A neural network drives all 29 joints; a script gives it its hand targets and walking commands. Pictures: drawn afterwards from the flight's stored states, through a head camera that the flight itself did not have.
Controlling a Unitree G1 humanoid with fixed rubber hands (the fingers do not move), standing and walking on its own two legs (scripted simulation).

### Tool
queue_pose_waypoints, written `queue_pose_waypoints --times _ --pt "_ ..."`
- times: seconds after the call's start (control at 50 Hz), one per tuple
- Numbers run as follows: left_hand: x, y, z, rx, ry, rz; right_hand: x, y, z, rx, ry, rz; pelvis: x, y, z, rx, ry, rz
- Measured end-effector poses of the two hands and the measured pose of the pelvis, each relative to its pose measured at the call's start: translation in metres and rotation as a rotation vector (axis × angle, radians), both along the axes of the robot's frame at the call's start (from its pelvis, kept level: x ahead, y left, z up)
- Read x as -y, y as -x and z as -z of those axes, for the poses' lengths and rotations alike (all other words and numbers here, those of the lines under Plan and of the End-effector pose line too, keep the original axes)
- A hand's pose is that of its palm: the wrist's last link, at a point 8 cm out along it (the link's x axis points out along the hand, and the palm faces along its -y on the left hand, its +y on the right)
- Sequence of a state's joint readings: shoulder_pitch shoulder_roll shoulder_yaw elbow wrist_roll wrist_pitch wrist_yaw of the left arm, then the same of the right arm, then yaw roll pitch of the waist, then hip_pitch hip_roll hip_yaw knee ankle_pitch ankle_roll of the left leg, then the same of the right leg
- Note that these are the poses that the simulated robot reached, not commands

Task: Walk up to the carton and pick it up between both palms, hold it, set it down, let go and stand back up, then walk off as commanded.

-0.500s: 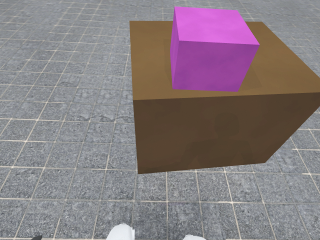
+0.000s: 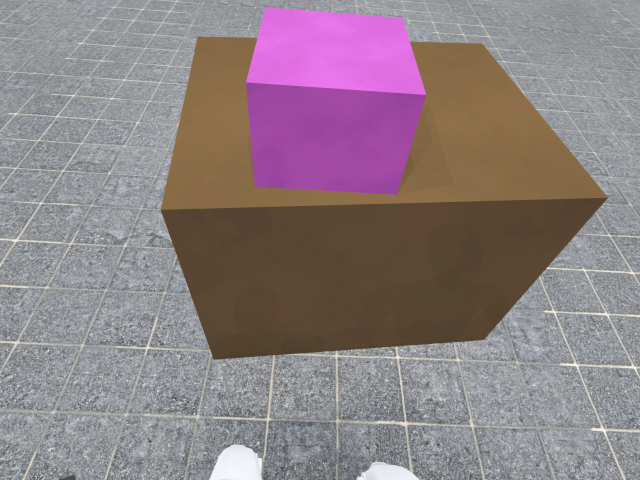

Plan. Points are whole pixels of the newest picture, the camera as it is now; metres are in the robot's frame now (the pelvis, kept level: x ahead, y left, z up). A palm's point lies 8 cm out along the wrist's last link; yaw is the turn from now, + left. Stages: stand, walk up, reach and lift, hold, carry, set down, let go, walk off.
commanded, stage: walk up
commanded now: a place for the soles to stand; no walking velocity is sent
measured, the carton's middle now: (330, 100) +0.79 -0.01 +0.05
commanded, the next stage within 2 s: none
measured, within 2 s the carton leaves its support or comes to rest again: neither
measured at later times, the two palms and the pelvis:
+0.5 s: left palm out of the picture +0.09 +0.28 -0.07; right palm (588, 461) +0.17 -0.34 -0.08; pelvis +0.04 -0.04 +0.03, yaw +4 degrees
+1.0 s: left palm out of the picture +0.14 +0.28 -0.06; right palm (596, 475) +0.15 -0.33 -0.06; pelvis +0.06 -0.03 +0.05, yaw +5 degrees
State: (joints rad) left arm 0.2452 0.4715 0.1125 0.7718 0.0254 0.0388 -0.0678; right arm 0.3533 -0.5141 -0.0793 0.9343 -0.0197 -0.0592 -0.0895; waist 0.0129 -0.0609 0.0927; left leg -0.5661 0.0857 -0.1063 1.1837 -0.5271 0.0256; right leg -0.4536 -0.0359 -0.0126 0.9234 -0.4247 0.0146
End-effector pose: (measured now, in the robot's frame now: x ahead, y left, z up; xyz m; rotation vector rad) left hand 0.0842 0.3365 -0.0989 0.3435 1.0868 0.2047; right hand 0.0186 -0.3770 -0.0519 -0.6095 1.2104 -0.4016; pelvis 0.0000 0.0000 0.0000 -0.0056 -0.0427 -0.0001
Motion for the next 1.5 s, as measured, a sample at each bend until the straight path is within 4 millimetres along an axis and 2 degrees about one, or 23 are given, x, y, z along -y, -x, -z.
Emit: queue_pose_waypoints --times 0.1,0.2,0.3,0.42,0.5,0.68,0.84,0.96,1.18,1.28,1.4,1.44,1.5 --pt "0.034 0.024 -0.006 -0.07 0.016 -0.062 -0.001 -0.052 0.002 0.047 -0.106 -0.072 0.018 -0.016 -0.015 -0.006 -0.004 -0.009" --pt "0.049 0.033 -0.007 -0.109 0.007 -0.089 -0.016 -0.096 0.012 0.084 -0.191 -0.121 0.028 -0.029 -0.019 -0.007 -0.012 -0.024" --pt "0.053 0.022 -0.009 -0.087 -0.01 -0.111 -0.034 -0.128 0.022 0.144 -0.259 -0.168 0.035 -0.03 -0.017 0.0 -0.016 -0.048" --pt "0.064 0.002 -0.02 -0.009 -0.034 -0.075 -0.04 -0.149 0.028 0.152 -0.311 -0.179 0.045 -0.034 -0.02 -0.009 -0.007 -0.057" --pt "0.061 -0.006 -0.026 -0.017 -0.033 -0.073 -0.037 -0.152 0.024 0.143 -0.308 -0.172 0.041 -0.039 -0.025 -0.007 -0.014 -0.072" --pt "0.054 -0.039 -0.029 0.005 -0.004 -0.081 -0.033 -0.135 0.015 0.069 -0.277 -0.12 0.034 -0.049 -0.034 -0.009 0.004 -0.08" --pt "0.052 -0.062 -0.033 0.022 0.02 -0.076 -0.037 -0.129 0.009 0.049 -0.272 -0.097 0.03 -0.051 -0.041 -0.008 0.006 -0.08" --pt "0.053 -0.063 -0.036 0.012 0.029 -0.086 -0.043 -0.131 0.007 0.041 -0.283 -0.1 0.028 -0.055 -0.046 -0.013 0.007 -0.083" --pt "0.059 -0.047 -0.035 -0.05 0.048 -0.105 -0.049 -0.145 0.004 0.069 -0.316 -0.108 0.032 -0.06 -0.051 -0.016 -0.001 -0.079" --pt "0.058 -0.049 -0.036 -0.064 0.027 -0.084 -0.024 -0.136 0.001 0.101 -0.283 -0.09 0.042 -0.069 -0.047 -0.022 -0.017 -0.058" --pt "0.072 -0.069 -0.051 -0.036 -0.013 -0.065 0.03 -0.111 0.005 0.001 -0.251 -0.028 0.073 -0.09 -0.045 -0.014 -0.025 -0.061" --pt "0.077 -0.069 -0.05 -0.014 -0.045 -0.074 0.046 -0.115 0.013 -0.04 -0.239 -0.031 0.085 -0.099 -0.037 -0.006 -0.023 -0.073" --pt "0.088 -0.055 -0.054 -0.027 -0.057 -0.127 0.055 -0.137 0.013 -0.053 -0.241 -0.057 0.095 -0.112 -0.04 0.004 -0.027 -0.095"
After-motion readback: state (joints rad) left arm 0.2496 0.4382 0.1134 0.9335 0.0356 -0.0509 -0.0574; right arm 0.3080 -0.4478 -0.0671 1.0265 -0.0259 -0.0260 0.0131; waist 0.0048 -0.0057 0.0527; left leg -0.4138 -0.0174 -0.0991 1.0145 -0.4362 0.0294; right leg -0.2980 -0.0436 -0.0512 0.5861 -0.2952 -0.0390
